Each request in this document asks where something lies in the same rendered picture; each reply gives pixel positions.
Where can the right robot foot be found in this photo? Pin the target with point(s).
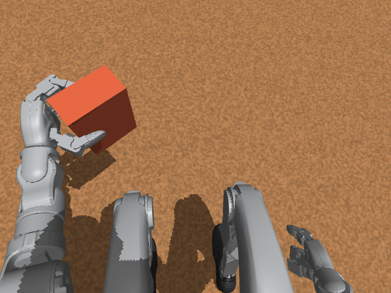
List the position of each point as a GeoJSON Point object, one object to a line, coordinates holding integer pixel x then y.
{"type": "Point", "coordinates": [225, 285]}

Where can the left robot hand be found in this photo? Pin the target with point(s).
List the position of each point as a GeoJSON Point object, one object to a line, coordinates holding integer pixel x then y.
{"type": "Point", "coordinates": [40, 124]}

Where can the left robot arm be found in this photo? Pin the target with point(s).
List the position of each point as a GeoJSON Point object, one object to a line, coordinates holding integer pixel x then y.
{"type": "Point", "coordinates": [33, 258]}

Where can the right robot arm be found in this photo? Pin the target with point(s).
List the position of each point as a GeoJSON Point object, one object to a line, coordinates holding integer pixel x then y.
{"type": "Point", "coordinates": [327, 280]}

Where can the right robot hand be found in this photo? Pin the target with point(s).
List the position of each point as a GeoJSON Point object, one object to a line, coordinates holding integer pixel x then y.
{"type": "Point", "coordinates": [305, 262]}

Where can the carton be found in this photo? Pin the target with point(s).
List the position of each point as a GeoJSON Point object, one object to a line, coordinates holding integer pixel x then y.
{"type": "Point", "coordinates": [99, 101]}

